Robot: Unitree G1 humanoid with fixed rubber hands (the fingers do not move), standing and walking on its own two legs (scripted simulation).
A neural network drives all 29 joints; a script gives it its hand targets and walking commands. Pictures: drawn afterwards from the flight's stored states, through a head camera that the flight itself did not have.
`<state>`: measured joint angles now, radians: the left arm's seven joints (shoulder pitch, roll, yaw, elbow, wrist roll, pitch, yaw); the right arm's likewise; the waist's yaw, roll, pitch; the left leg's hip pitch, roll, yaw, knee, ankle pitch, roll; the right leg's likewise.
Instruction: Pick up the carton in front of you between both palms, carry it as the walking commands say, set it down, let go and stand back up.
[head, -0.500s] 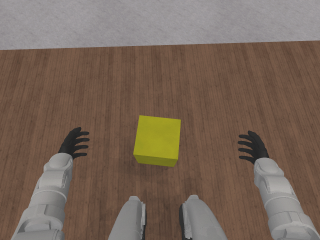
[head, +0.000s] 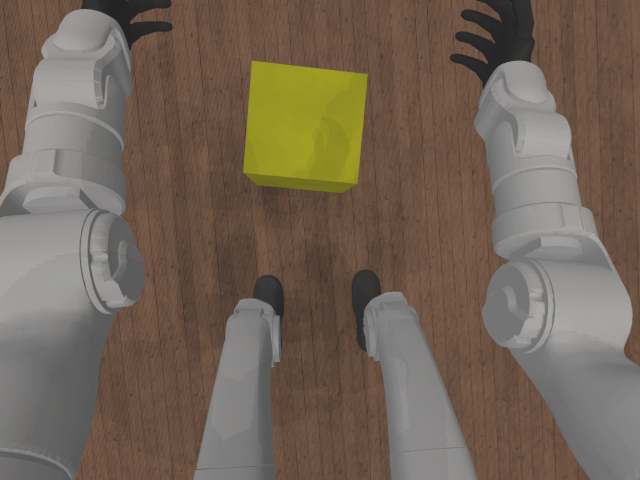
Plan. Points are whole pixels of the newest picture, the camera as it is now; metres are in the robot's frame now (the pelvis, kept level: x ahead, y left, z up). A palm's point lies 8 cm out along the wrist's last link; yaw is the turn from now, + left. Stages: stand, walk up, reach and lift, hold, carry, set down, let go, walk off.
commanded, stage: reach and lift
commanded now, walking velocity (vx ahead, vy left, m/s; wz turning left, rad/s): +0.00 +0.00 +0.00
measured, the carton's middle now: (304, 137) +0.54 +0.00 -0.53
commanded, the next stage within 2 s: none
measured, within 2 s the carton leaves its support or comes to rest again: leaves its support in 1.80 s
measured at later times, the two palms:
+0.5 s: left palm (185, 100) +0.55 +0.19 -0.31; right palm (431, 119) +0.52 -0.19 -0.30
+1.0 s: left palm (214, 125) +0.56 +0.18 -0.46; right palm (400, 140) +0.52 -0.19 -0.46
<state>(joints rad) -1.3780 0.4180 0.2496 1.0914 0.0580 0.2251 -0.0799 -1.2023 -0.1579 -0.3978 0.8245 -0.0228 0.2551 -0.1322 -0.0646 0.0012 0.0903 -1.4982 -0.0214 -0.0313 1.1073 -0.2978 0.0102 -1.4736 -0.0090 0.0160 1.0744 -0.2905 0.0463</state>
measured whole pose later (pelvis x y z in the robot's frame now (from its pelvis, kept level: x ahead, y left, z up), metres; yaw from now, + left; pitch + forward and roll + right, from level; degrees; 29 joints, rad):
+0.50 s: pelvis +0.01 -0.01 -0.14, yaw -2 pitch +53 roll -3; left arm -1.31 0.39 0.22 1.03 -0.01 0.09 0.00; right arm -1.17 -0.16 -0.34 0.83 0.03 0.10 -0.15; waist -0.04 -0.01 0.00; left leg -2.08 -0.05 -0.08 1.68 -0.52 -0.03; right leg -2.06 0.05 0.04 1.64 -0.51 0.06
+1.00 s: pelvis -0.02 -0.01 -0.27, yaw -3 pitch +37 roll -4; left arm -1.64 0.52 0.01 1.25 -0.18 0.08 0.02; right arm -1.52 -0.26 -0.22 1.09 0.17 0.09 -0.17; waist -0.03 -0.03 0.45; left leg -2.25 -0.03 -0.06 2.19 -0.59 -0.01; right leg -2.22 0.06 0.03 2.14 -0.57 0.09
